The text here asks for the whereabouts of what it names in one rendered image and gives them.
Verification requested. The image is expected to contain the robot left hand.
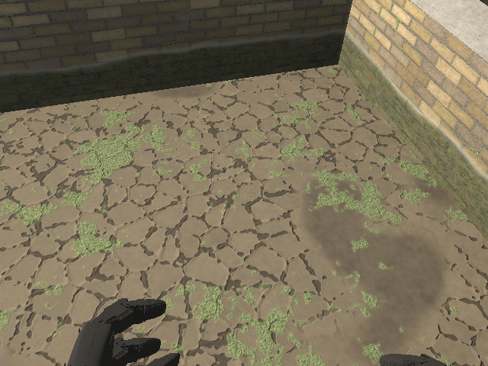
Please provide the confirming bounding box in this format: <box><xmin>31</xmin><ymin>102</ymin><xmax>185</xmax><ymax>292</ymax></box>
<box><xmin>64</xmin><ymin>298</ymin><xmax>180</xmax><ymax>366</ymax></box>

